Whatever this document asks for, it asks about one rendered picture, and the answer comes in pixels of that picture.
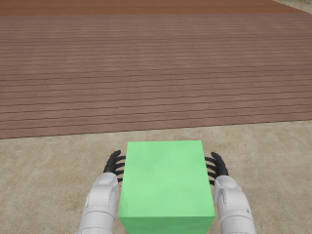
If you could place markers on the robot left forearm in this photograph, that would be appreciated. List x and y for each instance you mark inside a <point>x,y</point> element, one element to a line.
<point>100,205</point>

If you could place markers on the carton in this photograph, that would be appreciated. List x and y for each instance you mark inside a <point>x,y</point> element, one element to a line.
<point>166,188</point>

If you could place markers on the robot left hand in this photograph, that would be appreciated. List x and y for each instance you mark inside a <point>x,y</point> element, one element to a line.
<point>111,165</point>

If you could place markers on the robot right hand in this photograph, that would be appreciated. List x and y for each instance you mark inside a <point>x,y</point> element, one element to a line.
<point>219,168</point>

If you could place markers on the robot right forearm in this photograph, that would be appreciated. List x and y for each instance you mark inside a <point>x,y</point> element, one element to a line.
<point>234,212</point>

